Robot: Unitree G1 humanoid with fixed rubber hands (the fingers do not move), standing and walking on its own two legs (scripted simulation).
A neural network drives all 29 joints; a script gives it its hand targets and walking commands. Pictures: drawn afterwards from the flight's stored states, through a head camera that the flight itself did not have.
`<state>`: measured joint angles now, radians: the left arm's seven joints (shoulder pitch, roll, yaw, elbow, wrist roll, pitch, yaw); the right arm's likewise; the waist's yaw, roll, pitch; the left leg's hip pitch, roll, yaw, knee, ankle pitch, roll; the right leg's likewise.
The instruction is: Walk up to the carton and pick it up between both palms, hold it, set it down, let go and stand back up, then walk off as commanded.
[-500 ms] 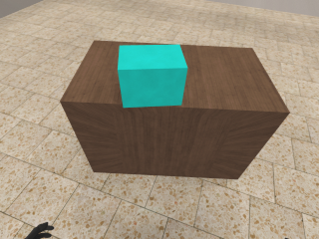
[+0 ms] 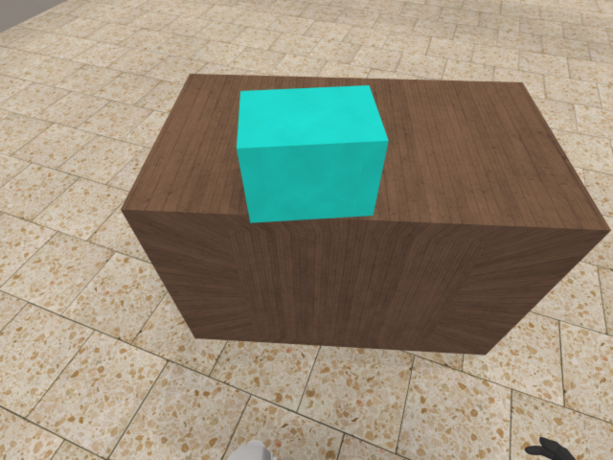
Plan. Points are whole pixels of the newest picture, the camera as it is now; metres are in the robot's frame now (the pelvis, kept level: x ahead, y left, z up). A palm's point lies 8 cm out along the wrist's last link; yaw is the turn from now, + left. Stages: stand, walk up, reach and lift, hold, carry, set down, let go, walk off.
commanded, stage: walk up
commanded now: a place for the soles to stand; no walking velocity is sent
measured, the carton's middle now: (308, 155) +0.65 +0.01 +0.00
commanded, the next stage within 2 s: none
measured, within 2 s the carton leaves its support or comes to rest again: neither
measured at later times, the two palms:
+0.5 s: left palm out of the picture +0.14 +0.33 -0.05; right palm (565, 446) +0.17 -0.32 -0.09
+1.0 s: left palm (74, 368) +0.26 +0.34 -0.06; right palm (537, 389) +0.24 -0.31 -0.08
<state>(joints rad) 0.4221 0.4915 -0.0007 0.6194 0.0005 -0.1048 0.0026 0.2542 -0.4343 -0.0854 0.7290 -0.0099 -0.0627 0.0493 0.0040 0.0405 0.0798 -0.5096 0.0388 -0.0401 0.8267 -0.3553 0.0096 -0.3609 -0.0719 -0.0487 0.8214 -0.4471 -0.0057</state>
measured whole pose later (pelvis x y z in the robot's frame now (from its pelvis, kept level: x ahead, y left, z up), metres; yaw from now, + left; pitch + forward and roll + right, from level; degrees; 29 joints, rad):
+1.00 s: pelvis +0.16 +0.02 +0.00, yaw -2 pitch -2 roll +0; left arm 0.35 0.51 0.00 0.62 0.00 -0.13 0.00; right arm 0.29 -0.43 -0.09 0.73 -0.01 -0.06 0.05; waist 0.00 0.01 0.09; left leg -0.36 0.04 0.02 0.84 -0.44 0.02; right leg -0.43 -0.04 -0.05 0.77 -0.33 -0.01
